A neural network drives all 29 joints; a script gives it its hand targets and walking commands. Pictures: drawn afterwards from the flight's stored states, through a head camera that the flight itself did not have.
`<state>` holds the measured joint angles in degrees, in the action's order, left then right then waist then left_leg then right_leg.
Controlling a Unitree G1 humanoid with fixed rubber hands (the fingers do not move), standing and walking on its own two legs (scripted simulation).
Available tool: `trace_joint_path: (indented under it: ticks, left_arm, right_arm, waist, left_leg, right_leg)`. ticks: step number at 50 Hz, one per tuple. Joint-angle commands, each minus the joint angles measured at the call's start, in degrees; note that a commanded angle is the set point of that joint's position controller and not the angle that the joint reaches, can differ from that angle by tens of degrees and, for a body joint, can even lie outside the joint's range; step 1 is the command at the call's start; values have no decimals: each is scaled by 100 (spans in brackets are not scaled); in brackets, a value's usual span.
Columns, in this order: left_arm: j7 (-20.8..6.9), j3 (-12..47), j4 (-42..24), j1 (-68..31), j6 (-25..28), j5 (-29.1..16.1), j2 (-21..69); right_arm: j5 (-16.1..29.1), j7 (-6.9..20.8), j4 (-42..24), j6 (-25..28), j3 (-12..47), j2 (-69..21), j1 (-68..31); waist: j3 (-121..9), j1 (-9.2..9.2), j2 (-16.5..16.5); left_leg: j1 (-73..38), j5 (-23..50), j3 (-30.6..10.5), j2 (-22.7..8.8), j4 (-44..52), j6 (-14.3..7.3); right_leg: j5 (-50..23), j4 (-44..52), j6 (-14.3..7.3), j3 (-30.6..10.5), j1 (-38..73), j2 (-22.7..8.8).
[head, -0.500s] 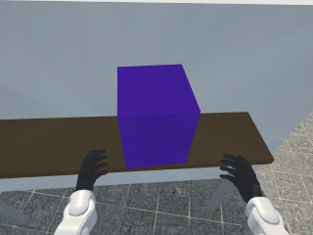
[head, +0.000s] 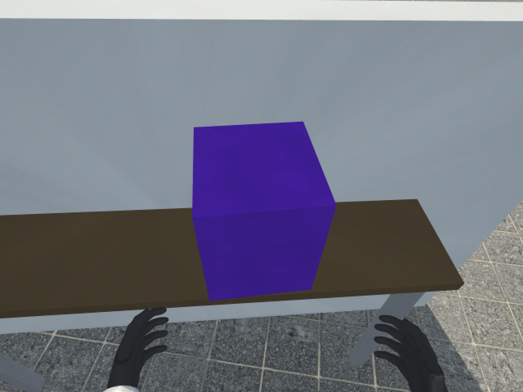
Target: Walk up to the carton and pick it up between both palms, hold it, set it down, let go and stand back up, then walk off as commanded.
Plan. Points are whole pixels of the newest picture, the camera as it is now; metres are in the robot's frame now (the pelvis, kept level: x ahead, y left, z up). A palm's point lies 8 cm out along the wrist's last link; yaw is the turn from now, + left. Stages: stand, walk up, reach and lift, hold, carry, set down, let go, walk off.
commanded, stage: set down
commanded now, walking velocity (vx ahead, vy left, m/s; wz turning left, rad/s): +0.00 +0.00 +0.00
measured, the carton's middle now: (255, 212) +0.44 +0.05 +0.02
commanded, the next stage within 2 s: let go in 0.90 s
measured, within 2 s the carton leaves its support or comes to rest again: neither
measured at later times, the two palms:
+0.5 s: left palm out of the picture +0.15 +0.21 -0.04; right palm out of the picture +0.16 -0.19 -0.04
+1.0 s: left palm out of the picture +0.14 +0.23 -0.07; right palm out of the picture +0.16 -0.19 -0.06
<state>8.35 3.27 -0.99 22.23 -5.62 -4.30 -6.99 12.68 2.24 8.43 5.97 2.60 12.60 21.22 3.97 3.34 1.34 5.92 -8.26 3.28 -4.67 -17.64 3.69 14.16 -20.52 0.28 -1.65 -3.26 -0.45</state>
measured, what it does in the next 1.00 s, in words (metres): stands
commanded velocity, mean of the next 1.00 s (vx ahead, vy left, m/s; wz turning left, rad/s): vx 0.00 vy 0.00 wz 0.00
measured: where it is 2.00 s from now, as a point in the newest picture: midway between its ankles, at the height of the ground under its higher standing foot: outside the picture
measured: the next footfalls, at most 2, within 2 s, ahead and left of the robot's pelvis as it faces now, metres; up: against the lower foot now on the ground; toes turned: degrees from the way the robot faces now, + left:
none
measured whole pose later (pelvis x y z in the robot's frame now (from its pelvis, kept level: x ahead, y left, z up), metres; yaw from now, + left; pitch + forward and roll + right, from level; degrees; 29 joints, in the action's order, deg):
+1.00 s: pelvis +0.00 +0.02 +0.00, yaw +0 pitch -3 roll +0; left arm 5.3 1.9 17.3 16.1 -8.1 -1.6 -9.0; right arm 5.6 3.9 31.6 8.2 0.8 10.6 13.8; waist 4.4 3.2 2.6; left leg 7.9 -9.5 3.6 -3.6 -20.5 2.2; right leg 13.6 -20.3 1.8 -2.0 -3.9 -1.6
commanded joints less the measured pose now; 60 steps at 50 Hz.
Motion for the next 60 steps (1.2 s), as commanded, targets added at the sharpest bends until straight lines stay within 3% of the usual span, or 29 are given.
trace_joint_path:
  ticks: [1, 2, 6, 7, 8, 13, 15, 17, 18, 21, 23, 31, 33, 34, 35, 37, 38, 43, 44, 45, 48, 49, 50, 52, 54, 56, 58, 59, 60]
  left_arm:
    - [-76, -280, -506, -373, 204, 112, -322]
    - [34, -240, -1761, -375, 512, -97, -456]
    - [170, -65, -1652, -141, 644, 83, -244]
    - [43, -102, -563, -173, 480, 216, -169]
    - [134, -107, -1639, -57, 651, 144, -125]
    - [-83, -135, -573, -109, 541, 254, -258]
    - [-44, -94, -1116, -164, 628, 222, -306]
    - [-126, -245, -139, -344, 454, 393, -268]
    - [10, -222, -849, -449, 511, 326, -325]
    - [-61, -256, -173, -770, 443, 203, -485]
    - [3, -220, -605, -788, 546, 274, -494]
    - [-217, -191, 550, -824, 249, 141, -531]
    - [-112, -172, -222, -871, 373, 90, -423]
    - [-222, -253, 693, -841, 183, 303, -373]
    - [-145, -336, -29, -921, 304, 260, -548]
    - [-210, -288, 689, -1071, 152, 307, -507]
    - [-92, -237, -203, -1073, 312, 177, -469]
    - [-317, -346, 1382, -1165, -28, 458, -575]
    - [-135, -297, -132, -1135, 136, 311, -611]
    - [-321, -318, 993, -1073, -59, 284, -674]
    - [-232, -422, 308, -1068, 105, 243, -750]
    - [-330, -436, 930, -1032, 22, 365, -669]
    - [-204, -331, 107, -1286, 162, 249, -769]
    - [-318, -345, 1101, -1170, -10, 379, -685]
    - [-349, -438, 843, -955, 81, 283, -689]
    - [-454, -466, 1458, -1174, -55, 419, -785]
    - [-525, -482, 1552, -1190, -51, 417, -847]
    - [-324, -451, 358, -1212, 185, 274, -873]
    - [-445, -500, 956, -1147, 114, 237, -819]
  right_arm:
    - [-229, -17, -563, 233, -361, 660, -470]
    - [-24, 11, -1484, 455, -495, 771, -383]
    - [100, 193, -950, 657, -532, 1093, -462]
    - [-74, 142, -94, 489, -399, 808, -376]
    - [161, 217, -902, 700, -504, 919, -297]
    - [-106, 148, 1, 692, -411, 826, -282]
    - [-51, 147, -589, 730, -394, 719, -331]
    - [-215, 161, 292, 540, -386, 628, -423]
    - [-117, 208, 24, 616, -485, 849, -543]
    - [-401, 153, 239, 536, -569, 686, -836]
    - [-334, 153, 91, 627, -582, 698, -739]
    - [-607, 100, 871, 502, -536, 651, -974]
    - [-445, 199, 522, 654, -620, 925, -1058]
    - [-631, 146, 1259, 477, -464, 690, -935]
    - [-490, 172, 732, 615, -428, 724, -1016]
    - [-593, 191, 1150, 487, -513, 758, -1227]
    - [-450, 246, 609, 619, -645, 924, -1283]
    - [-712, 149, 1696, 353, -379, 539, -1166]
    - [-501, 232, 824, 530, -522, 727, -1186]
    - [-729, 108, 1500, 406, -428, 524, -1069]
    - [-694, 127, 1163, 586, -578, 692, -1189]
    - [-750, 92, 1736, 514, -538, 608, -1045]
    - [-686, 121, 1257, 665, -611, 662, -1277]
    - [-879, 119, 1816, 555, -575, 614, -1303]
    - [-821, 87, 1477, 695, -587, 656, -1150]
    - [-1030, 6, 2385, 555, -537, 548, -1192]
    - [-1016, 6, 2214, 594, -508, 462, -1207]
    - [-817, 72, 1338, 861, -558, 569, -1341]
    - [-928, 23, 1745, 782, -507, 523, -1267]
  waist:
    - [-401, 100, 263]
    - [-1067, 131, 330]
    - [-1105, 99, -39]
    - [-549, -22, -72]
    - [-1048, 83, -41]
    - [-603, -87, -25]
    - [-722, -27, 130]
    - [-388, 40, 4]
    - [-595, 139, -193]
    - [-433, 37, 157]
    - [-739, 88, -128]
    - [-594, -85, 238]
    - [-962, -28, 175]
    - [-523, -91, -44]
    - [-898, 49, -11]
    - [-571, 75, 121]
    - [-983, 89, 24]
    - [-154, -35, 13]
    - [-937, 79, -365]
    - [-398, -129, 22]
    - [-965, 7, -57]
    - [-613, -107, -231]
    - [-1148, 32, -368]
    - [-506, -110, -301]
    - [-924, -63, -8]
    - [-646, -193, -266]
    - [-593, -144, -274]
    - [-1198, -8, -278]
    - [-1069, -57, -14]
  left_leg:
    - [-1542, 1376, 249, 555, -183, -175]
    - [-1737, 1819, 183, 512, -256, -139]
    - [-1742, 2297, 75, 477, -371, -3]
    - [-1616, 1879, 135, 553, -317, -43]
    - [-1762, 2160, 105, 490, -293, -47]
    - [-1632, 1846, 164, 588, -302, -80]
    - [-1619, 1564, 136, 558, -229, -141]
    - [-1525, 1212, 204, 539, -160, -130]
    - [-1561, 1471, 129, 507, -95, -82]
    - [-1246, 905, 208, 575, -112, -190]
    - [-1302, 1184, 222, 531, -141, -128]
    - [-1165, 902, 311, 558, -144, -188]
    - [-1336, 1263, 189, 475, -156, -143]
    - [-1219, 1064, 231, 545, -146, -125]
    - [-1224, 1303, 235, 519, -169, -120]
    - [-1281, 788, 251, 473, -127, -150]
    - [-1376, 1062, 199, 417, -108, -95]
    - [-1004, 471, 291, 549, -114, -168]
    - [-1235, 923, 220, 489, -161, -90]
    - [-1031, 688, 322, 562, -156, -172]
    - [-1155, 1171, 232, 468, -236, -98]
    - [-1233, 1179, 263, 511, -259, -49]
    - [-1192, 1213, 225, 507, -290, -59]
    - [-1069, 927, 261, 528, -231, -70]
    - [-1193, 1390, 203, 502, -322, -101]
    - [-1122, 1161, 251, 535, -298, -98]
    - [-1277, 1089, 291, 519, -316, -112]
    - [-1224, 1587, 228, 500, -343, -91]
    - [-1331, 1608, 223, 507, -387, -157]
  right_leg:
    - [-863, 889, -53, 130, -1528, 237]
    - [-1460, 703, -6, 241, -1280, 276]
    - [-1696, 611, -131, 292, -1226, 387]
    - [-1361, 744, -156, 186, -1328, 345]
    - [-1631, 678, -170, 303, -1231, 386]
    - [-1886, 772, -65, 142, -1111, 217]
    - [-1580, 785, -48, 183, -1082, 168]
    - [-955, 878, -84, 170, -1341, 203]
    - [-1024, 795, -124, 257, -1253, 282]
    - [-681, 876, -33, 213, -1282, 156]
    - [-980, 737, -63, 267, -1158, 208]
    - [-713, 820, 9, 240, -1176, 172]
    - [-927, 668, -29, 370, -1163, 250]
    - [-752, 785, -25, 243, -1231, 183]
    - [-917, 700, -41, 289, -1050, 211]
    - [-328, 747, -25, 314, -1387, 252]
    - [-497, 662, -120, 388, -1227, 310]
    - [-157, 765, -43, 194, -1323, 163]
    - [-494, 613, -115, 369, -1209, 265]
    - [-516, 754, -30, 210, -1186, 134]
    - [-790, 586, -72, 338, -1107, 245]
    - [-972, 642, -84, 281, -1064, 203]
    - [-839, 552, -112, 319, -969, 261]
    - [-629, 663, -131, 316, -1192, 250]
    - [-1073, 552, -76, 328, -989, 291]
    - [-903, 624, -70, 254, -1022, 187]
    - [-944, 680, -65, 253, -1258, 197]
    - [-1280, 488, -90, 375, -878, 280]
    - [-1438, 517, -32, 319, -935, 264]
